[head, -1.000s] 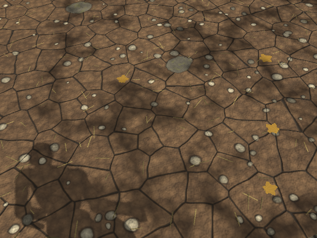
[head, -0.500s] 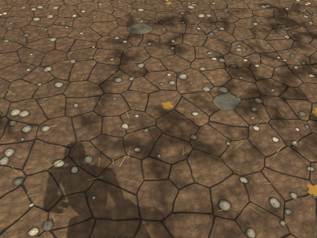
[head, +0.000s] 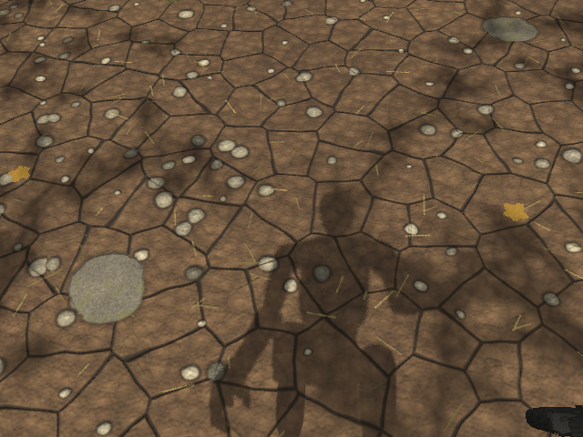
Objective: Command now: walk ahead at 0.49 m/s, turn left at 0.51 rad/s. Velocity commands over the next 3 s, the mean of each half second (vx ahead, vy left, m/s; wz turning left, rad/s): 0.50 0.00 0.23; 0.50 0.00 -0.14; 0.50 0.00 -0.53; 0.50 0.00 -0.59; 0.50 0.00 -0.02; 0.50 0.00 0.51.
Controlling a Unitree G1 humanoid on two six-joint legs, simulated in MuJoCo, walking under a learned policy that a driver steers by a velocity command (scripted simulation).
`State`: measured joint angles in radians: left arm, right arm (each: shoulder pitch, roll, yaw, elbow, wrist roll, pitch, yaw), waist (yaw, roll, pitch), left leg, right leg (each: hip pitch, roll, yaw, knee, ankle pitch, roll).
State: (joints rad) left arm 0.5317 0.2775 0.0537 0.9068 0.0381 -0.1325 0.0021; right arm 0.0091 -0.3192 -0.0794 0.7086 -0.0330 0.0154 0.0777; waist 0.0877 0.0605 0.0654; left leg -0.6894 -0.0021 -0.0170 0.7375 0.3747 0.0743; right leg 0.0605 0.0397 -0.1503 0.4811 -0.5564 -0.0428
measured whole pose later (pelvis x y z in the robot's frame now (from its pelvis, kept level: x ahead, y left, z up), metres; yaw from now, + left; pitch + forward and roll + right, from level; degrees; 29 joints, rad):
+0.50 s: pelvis +0.34 +0.00 -0.16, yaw +6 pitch -1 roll +3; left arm 0.10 0.21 0.03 0.87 0.03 -0.06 -0.02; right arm 0.37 -0.25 -0.05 1.03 0.00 -0.07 0.01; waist -0.04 -0.01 0.09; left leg 0.03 -0.12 0.02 0.39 -0.41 0.08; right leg -0.55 -0.06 -0.03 0.65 -0.09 -0.06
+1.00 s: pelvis +0.60 +0.00 -0.15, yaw +0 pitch +1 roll -1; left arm 0.45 0.19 0.05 1.03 0.02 -0.07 0.00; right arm 0.01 -0.21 -0.02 0.89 -0.02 -0.04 0.02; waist 0.09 0.03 0.04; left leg -0.53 0.06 0.00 0.61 -0.10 -0.03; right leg -0.02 0.08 0.05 0.30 -0.30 -0.07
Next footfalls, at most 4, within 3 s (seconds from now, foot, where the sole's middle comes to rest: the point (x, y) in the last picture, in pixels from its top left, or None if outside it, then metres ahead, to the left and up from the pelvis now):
0.16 left None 0.25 0.07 -0.93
0.54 right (377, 418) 0.55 -0.09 -0.93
1.08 left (300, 324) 0.79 0.12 -0.93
1.58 right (395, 263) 1.01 -0.14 -0.93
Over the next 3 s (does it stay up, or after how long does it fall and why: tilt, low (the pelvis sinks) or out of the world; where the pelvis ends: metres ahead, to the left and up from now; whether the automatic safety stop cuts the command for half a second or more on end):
stays up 1.51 -0.40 -0.14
